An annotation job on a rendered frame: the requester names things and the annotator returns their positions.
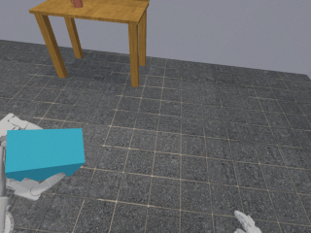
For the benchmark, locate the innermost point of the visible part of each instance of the left robot forearm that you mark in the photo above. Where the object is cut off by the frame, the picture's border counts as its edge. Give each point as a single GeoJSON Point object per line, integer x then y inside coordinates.
{"type": "Point", "coordinates": [7, 220]}

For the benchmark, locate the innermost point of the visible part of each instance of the sponge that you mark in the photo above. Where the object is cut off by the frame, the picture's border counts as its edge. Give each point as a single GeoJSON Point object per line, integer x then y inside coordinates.
{"type": "Point", "coordinates": [38, 154]}

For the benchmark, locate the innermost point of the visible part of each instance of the robot left hand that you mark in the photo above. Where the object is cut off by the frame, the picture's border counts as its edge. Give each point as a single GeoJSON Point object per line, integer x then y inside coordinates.
{"type": "Point", "coordinates": [27, 188]}

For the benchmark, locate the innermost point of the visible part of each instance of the table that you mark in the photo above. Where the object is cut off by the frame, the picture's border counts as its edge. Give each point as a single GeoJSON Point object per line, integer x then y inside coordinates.
{"type": "Point", "coordinates": [131, 12]}

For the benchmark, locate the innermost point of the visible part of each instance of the robot right hand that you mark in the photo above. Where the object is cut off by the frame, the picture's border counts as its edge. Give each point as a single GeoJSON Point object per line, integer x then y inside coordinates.
{"type": "Point", "coordinates": [247, 223]}

